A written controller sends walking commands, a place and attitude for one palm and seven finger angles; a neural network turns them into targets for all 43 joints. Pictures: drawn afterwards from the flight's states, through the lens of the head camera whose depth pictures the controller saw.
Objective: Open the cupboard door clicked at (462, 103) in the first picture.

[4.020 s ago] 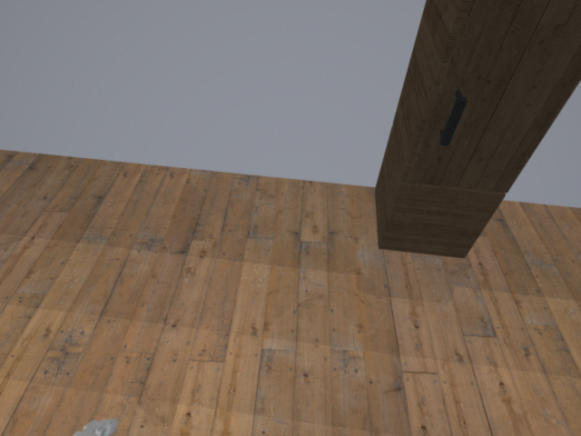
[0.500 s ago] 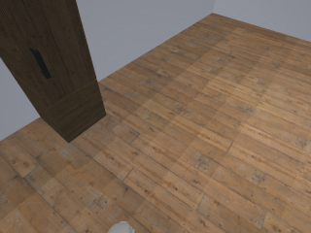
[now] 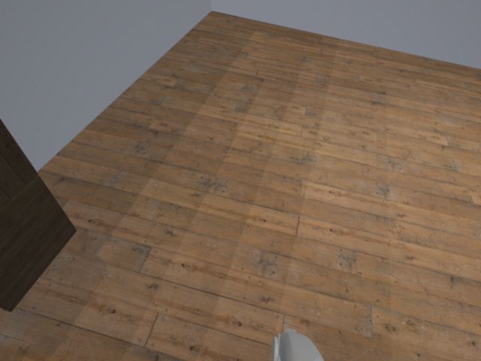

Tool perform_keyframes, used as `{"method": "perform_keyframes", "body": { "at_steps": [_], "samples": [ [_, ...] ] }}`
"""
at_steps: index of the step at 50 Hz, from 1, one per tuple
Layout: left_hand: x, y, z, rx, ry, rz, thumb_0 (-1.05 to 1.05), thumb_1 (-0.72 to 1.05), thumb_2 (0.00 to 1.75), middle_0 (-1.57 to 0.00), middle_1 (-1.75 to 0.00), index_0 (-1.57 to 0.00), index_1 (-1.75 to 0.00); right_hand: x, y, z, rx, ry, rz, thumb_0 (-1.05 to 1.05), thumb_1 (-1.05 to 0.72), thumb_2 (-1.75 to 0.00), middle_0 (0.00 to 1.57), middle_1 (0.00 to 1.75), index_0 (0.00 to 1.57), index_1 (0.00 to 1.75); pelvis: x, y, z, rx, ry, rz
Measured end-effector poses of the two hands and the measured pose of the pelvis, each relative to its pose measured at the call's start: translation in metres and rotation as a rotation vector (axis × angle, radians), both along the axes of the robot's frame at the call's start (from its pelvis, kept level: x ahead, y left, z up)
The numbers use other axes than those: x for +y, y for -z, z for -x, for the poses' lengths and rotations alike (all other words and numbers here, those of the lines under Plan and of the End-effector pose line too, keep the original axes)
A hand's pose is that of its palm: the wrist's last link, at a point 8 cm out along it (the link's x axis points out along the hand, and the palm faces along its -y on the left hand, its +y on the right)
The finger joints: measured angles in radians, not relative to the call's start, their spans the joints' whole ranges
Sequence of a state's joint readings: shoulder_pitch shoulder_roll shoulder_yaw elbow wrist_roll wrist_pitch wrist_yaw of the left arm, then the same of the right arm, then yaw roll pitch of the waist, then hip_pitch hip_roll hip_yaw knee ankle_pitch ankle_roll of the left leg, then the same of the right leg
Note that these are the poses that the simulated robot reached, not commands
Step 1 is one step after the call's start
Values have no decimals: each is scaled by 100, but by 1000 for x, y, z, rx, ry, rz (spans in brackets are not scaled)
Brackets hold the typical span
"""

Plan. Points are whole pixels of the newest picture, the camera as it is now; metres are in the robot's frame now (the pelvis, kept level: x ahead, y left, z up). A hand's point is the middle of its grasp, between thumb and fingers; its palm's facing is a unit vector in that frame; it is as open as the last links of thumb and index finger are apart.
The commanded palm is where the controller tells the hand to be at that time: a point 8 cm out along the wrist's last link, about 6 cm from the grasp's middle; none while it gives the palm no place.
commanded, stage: walk to a spot facing it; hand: left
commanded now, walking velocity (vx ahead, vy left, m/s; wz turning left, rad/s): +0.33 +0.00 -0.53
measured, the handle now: out of the picture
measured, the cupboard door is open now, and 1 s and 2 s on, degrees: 0 0 0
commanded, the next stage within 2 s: turn to face it in 0.62 s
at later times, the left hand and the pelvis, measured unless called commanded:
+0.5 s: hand (180, 271) +0.32 +0.14 -0.16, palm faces -0.18 -0.95 -0.26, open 7.2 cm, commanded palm none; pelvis +0.24 -0.06 +0.00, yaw -14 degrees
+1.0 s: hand (209, 192) +0.56 +0.10 -0.17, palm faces -0.23 -0.96 -0.17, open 7.3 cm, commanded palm none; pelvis +0.44 -0.06 +0.00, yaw -15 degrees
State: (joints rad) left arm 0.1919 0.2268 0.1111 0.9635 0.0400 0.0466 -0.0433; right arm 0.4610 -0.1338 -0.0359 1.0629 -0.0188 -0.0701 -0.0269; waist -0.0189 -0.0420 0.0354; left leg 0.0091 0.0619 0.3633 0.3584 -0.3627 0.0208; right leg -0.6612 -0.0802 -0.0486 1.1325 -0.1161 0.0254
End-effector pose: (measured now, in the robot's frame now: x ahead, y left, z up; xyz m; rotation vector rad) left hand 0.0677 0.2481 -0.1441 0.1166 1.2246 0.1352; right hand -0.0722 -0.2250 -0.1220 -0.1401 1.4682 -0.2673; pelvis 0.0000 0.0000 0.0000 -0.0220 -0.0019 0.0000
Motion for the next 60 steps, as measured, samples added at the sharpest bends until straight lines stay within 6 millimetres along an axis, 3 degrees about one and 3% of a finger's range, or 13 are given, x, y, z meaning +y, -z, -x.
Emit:
{"method": "perform_keyframes", "body": {
  "at_steps": [7, 12, 14, 17, 21, 24, 30, 36, 40, 47, 51, 56, 60],
  "samples": [
    [-48, 8, -137, -63, 172, 29, 0, 92, 90, -20, -30, -20, -30, 25, 7, 13, 192, 150, -79, 1, -91, -90, 20, 30, 19, 29, -13, 14, -66, 17, 67, -3],
    [-85, 20, -218, -151, 235, 27, 0, 91, 90, -20, -30, -20, -30, 15, 24, -26, 250, 223, -127, 1, -91, -90, 21, 30, 20, 29, -39, 33, -125, 14, 130, -18],
    [-91, 19, -231, -141, 232, 20, 0, 91, 90, -20, -30, -20, -30, 0, 30, -66, 191, 228, -116, 1, -91, -90, 21, 30, 20, 29, -46, 30, -143, -1, 148, -19],
    [-92, 11, -237, -80, 229, -3, 0, 91, 90, -20, -30, -20, -30, -29, 31, -148, 21, 201, -77, 1, -91, -90, 21, 30, 20, 29, -54, 19, -171, -8, 175, -22],
    [-76, -7, -249, -21, 231, -74, -1, 94, 90, -21, -30, -21, -30, -61, 24, -263, -220, 150, -35, 1, -91, -90, 20, 30, 19, 29, -57, 7, -207, 4, 213, -30],
    [-67, -15, -257, 23, 228, -101, -1, 94, 90, -20, -30, -21, -30, -75, 16, -335, -349, 116, -22, 1, -91, -90, 20, 30, 19, 29, -57, 3, -235, 12, 231, -31],
    [-59, -12, -273, 103, 181, -102, 0, 92, 90, -20, -30, -20, -30, -78, 7, -445, -447, 39, -28, 1, -91, -90, 20, 30, 19, 29, -53, 4, -295, 17, 255, -25],
    [-55, 13, -294, 239, 154, -54, 0, 91, 90, -20, -30, -20, -30, -67, 11, -529, -481, 4, 1, 1, -91, -90, 20, 30, 19, 29, -44, 20, -365, 8, 300, -13],
    [-57, 20, -338, 272, 215, -36, 0, 91, 90, -20, -30, -20, -30, -62, 6, -532, -467, 71, 27, 1, -91, -90, 20, 30, 20, 29, -42, 17, -395, -17, 350, -18],
    [-85, 6, -456, 73, 280, -9, 0, 91, 90, -20, -30, -20, -30, -62, 4, -469, -225, 201, 50, -1, -95, -90, 21, 30, 20, 29, -48, 0, -429, -12, 303, -2],
    [-108, -3, -507, -42, 278, -7, 0, 92, 90, -20, -30, -20, -30, -65, 9, -439, -85, 215, 13, -1, -94, -90, 20, 30, 20, 29, -59, 0, -439, -3, 257, -11],
    [-135, -14, -541, -131, 271, -30, 0, 92, 90, -20, -30, -20, -30, -76, 24, -425, -9, 229, -51, 0, -92, -90, 20, 30, 20, 29, -82, 5, -446, 3, 209, -28],
    [-148, -22, -542, -169, 250, -62, 0, 91, 90, -20, -30, -20, -30, -94, 37, -440, -16, 206, -88, 1, -92, -90, 20, 30, 19, 29, -99, 9, -449, -5, 155, -36]
  ]
}}
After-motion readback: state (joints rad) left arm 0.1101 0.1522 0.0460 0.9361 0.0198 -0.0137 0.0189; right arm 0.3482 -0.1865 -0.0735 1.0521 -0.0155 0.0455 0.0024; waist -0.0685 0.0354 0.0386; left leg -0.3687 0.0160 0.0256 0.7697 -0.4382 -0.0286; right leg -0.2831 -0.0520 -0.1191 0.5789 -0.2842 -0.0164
